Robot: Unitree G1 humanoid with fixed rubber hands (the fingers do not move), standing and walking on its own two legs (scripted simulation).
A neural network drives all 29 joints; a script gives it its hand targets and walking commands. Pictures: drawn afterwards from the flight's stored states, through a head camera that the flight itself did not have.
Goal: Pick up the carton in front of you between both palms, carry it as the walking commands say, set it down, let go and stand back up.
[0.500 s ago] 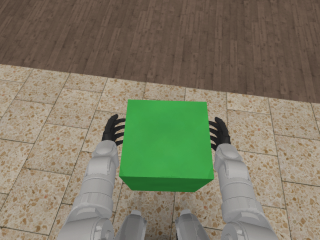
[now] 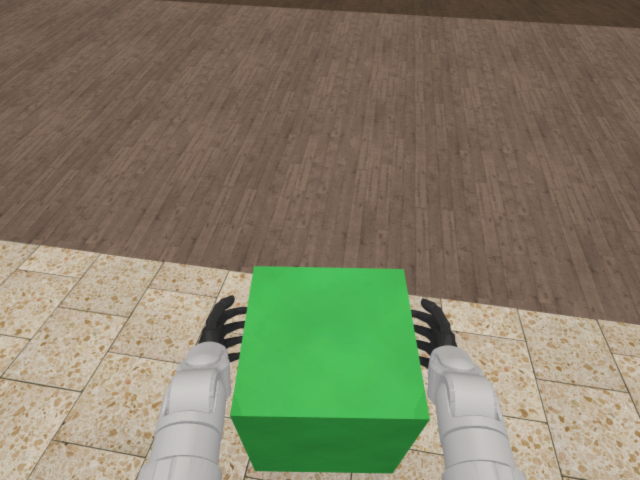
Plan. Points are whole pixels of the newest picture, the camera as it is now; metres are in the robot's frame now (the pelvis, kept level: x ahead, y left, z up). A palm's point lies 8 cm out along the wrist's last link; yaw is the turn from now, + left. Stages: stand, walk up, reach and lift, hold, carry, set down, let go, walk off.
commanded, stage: reach and lift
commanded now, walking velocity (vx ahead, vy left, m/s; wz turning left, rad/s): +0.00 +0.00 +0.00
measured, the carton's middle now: (326, 374) +0.30 +0.00 -0.05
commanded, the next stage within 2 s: hold in 1.00 s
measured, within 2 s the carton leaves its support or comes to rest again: neither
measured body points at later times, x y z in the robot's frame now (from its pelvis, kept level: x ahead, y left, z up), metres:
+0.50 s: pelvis -0.01 +0.00 +0.00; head -0.04 +0.00 +0.45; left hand +0.30 +0.15 +0.02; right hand +0.30 -0.15 +0.02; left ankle +0.01 +0.13 -0.74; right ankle +0.01 -0.13 -0.74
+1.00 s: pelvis +0.00 +0.00 +0.01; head -0.03 +0.00 +0.46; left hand +0.30 +0.15 +0.03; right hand +0.30 -0.15 +0.03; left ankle +0.01 +0.13 -0.74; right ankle +0.01 -0.13 -0.74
